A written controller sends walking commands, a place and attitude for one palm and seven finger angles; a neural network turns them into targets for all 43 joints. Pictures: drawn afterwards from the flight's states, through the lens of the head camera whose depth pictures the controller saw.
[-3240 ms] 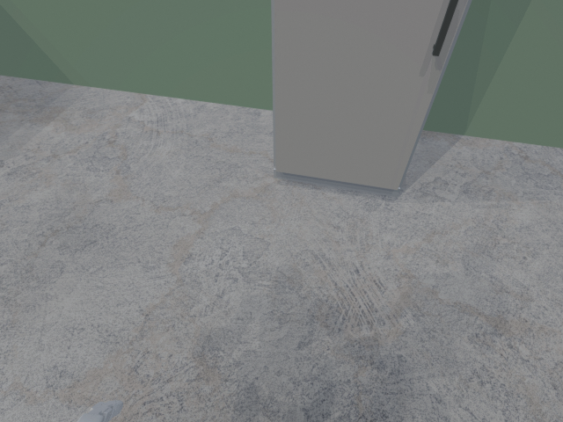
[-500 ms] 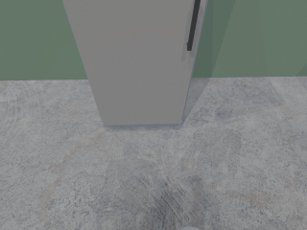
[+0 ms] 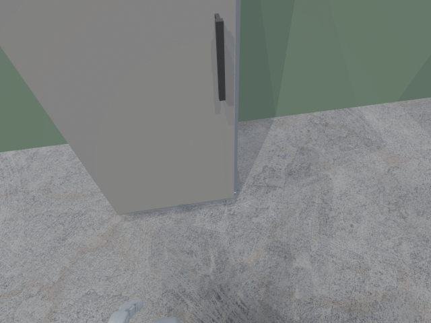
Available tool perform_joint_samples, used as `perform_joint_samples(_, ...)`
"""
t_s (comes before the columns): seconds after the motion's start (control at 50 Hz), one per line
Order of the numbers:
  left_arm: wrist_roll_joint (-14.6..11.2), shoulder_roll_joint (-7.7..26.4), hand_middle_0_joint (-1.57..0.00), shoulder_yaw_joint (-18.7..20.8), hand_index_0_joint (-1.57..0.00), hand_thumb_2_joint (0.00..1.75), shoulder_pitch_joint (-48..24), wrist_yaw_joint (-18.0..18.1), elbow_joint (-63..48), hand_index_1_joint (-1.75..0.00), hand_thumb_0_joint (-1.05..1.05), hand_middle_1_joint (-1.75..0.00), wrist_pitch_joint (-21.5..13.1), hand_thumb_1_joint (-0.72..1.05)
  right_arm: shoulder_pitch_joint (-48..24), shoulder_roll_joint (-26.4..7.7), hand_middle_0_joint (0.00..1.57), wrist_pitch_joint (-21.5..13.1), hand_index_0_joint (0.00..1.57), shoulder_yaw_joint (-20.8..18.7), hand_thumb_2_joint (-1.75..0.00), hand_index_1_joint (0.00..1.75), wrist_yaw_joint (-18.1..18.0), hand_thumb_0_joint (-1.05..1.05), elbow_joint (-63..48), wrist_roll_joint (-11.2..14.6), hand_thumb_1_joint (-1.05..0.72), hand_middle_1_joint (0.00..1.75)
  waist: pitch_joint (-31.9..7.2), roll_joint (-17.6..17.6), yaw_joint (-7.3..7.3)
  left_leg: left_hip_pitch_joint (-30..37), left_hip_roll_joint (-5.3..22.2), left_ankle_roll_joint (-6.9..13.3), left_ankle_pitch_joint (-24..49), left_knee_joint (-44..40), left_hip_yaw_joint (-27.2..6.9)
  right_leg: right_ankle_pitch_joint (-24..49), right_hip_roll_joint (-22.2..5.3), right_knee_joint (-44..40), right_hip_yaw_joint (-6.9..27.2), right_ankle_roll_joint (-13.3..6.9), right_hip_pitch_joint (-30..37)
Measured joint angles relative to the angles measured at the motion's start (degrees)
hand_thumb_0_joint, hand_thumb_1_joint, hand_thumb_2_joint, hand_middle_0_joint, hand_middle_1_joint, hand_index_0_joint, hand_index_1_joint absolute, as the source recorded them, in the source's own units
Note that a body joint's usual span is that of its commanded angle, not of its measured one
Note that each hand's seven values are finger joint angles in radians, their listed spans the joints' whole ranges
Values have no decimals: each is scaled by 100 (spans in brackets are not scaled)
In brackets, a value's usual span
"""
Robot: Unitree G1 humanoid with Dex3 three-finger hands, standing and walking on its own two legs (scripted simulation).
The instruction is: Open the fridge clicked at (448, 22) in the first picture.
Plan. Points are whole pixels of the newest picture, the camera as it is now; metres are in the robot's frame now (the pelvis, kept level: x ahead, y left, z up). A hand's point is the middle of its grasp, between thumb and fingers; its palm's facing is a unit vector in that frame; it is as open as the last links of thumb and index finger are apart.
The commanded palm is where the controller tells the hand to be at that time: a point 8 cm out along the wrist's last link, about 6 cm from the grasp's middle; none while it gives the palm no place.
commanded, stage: turn to face it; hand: right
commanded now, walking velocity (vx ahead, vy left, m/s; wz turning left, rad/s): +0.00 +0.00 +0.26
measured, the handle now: (219, 60) +0.75 +0.00 +0.10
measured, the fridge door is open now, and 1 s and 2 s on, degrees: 0 0 0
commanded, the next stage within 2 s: take the last steps up to it in 0.08 s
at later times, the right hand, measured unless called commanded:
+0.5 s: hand out of the picture +0.04 -0.14 -0.16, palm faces -0.04 +0.98 -0.19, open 7.4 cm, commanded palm none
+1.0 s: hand (298, 271) +0.26 -0.18 -0.17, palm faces -0.10 +0.98 -0.18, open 7.4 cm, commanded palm none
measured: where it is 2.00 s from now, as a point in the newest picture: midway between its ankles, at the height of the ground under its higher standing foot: outside the picture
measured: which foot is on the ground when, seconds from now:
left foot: up 0.00-0.26, down 0.28-0.70, up 0.72-1.00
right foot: down 0.00-0.30, up 0.32-0.68, down 0.70-1.00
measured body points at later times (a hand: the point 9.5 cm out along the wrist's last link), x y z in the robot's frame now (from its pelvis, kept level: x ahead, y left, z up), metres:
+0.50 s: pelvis +0.04 +0.03 +0.01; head +0.04 +0.04 +0.46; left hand +0.00 +0.26 -0.16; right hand +0.04 -0.19 -0.15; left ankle +0.01 +0.12 -0.74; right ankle +0.06 -0.10 -0.68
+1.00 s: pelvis +0.18 +0.00 +0.01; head +0.19 -0.01 +0.46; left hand +0.10 +0.18 -0.15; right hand +0.26 -0.23 -0.15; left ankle +0.22 +0.14 -0.68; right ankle +0.14 -0.10 -0.74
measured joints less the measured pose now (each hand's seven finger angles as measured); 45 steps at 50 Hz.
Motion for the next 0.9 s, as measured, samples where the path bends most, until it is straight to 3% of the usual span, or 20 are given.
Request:
perform_joint_samples(0.1, 73, 129, -20, 77, -21, 90, 141, 8, 52, -30, -4, -30, 154, 94, -295, -29, 20, 127, 20, -95, -90, 30, 20, 1, -253, -63, -91, 30, -225, -35, 96, -55, 19, -32, 276, -717, -3, 8, 27, -202, -142, -5, 166)
perform_joint_samples(0.22, 139, 302, -20, 161, -20, 90, 443, -2, 213, -30, -2, -30, 322, 93, -464, -93, 20, 187, 20, -143, -90, 30, 37, 1, -414, -88, -92, 30, -317, -153, 229, 410, -125, 15, 270, -1680, 118, -163, -43, -4, -351, 74, 177)
perform_joint_samples(0.26, 146, 350, -20, 181, -20, 90, 588, -22, 283, -30, -1, -30, 367, 92, -452, -106, 20, 150, 20, -139, -90, 30, 54, 1, -448, -96, -92, 30, -333, -196, 262, 683, -184, 64, 449, -2173, 183, -278, -89, 181, -432, 132, 128)
perform_joint_samples(0.3, 132, 417, -20, 209, -20, 90, 763, -50, 365, -30, -1, -30, 410, 92, -424, -78, 20, 90, 20, -121, -90, 30, 70, 1, -435, -117, -91, 30, -340, -320, 295, 907, -296, 253, 739, -2590, 230, -451, -207, 473, -448, 217, 44)
perform_joint_samples(0.36, 120, 476, -20, 219, -20, 90, 1075, -117, 496, -30, 0, -30, 557, 91, -257, -9, 20, -23, 20, -59, -90, 30, 77, 1, -439, -100, -91, 30, -446, -468, 296, 1019, -426, 437, 718, -2755, 285, -1342, -217, 1315, 33, 468, -284)
perform_joint_samples(0.44, 157, 417, -20, 225, -20, 90, 1227, -219, 573, -30, 1, -30, 600, 91, 43, 24, 20, -131, 20, -60, -90, 30, 44, 1, -334, -62, -91, 30, -467, -331, 272, 1270, -498, 479, 963, -3358, 175, -1110, -209, 2518, 569, 588, -860)
perform_joint_samples(0.52, 158, 379, -20, 249, -20, 90, 1298, -244, 537, -30, 1, -30, 497, 91, 220, 97, 20, -194, 20, -32, -90, 30, 96, 1, -126, -53, -90, 30, -409, -298, 340, 1493, -555, 448, 1082, -3755, 199, -722, -351, 2494, 774, 698, -1074)
perform_joint_samples(0.58, 147, 347, -20, 247, -20, 90, 1277, -243, 541, -30, 1, -30, 465, 91, 298, 148, 20, -243, 20, -28, -90, 30, 129, 1, -12, -70, -90, 30, -365, -285, 283, 1609, -566, 400, 1027, -3843, 224, -752, -396, 2007, 789, 720, -1006)
perform_joint_samples(0.68, 131, 275, -20, 198, -20, 90, 1124, -213, 478, -30, 1, -30, 306, 91, 429, 147, 20, -247, 20, -60, -90, 30, 156, 1, 149, -63, -90, 30, -333, -191, 163, 1687, -492, 215, 632, -3503, 227, -581, -305, 697, 640, 673, -473)
perform_joint_samples(0.72, 148, 256, -20, 193, -20, 90, 1051, -166, 447, -30, 1, -30, 164, 92, 467, 116, 20, -189, 20, -82, -90, 30, 172, 1, 220, -30, -90, 30, -316, -70, 165, 1478, -359, 226, 247, -2791, 144, -284, -203, 552, 518, 474, -310)
perform_joint_samples(0.76, 172, 218, -20, 176, -20, 90, 1024, -121, 377, -30, 1, -30, 73, 92, 425, 79, 20, -73, 20, -98, -90, 30, 184, 1, 275, -48, -90, 30, -318, 5, 190, 968, -331, 327, -160, -1515, 9, -524, -170, 647, 353, 355, -164)
perform_joint_samples(0.82, 161, 152, -20, 128, -20, 90, 1147, -45, 338, -30, 1, -30, 5, 92, 210, -17, 20, 3, 20, -134, -90, 30, 222, 1, 276, -93, -90, 30, -365, 6, 313, 205, -276, 364, 155, -141, 36, -545, -102, 209, 236, 344, 245)
perform_joint_samples(0.9, 133, -3, -20, 35, -20, 90, 1433, 5, 481, -30, 1, -30, -54, 92, -235, -172, 20, -40, 20, -187, -90, 30, 232, 1, 40, -89, -91, 30, -345, 2, 345, -488, -121, 243, 829, 203, 40, -363, 27, -496, 187, 335, 778)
